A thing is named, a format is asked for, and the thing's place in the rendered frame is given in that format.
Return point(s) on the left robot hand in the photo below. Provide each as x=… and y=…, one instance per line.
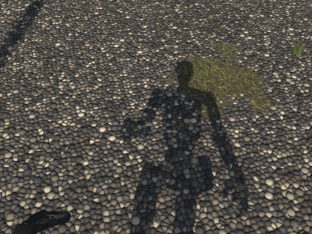
x=40, y=221

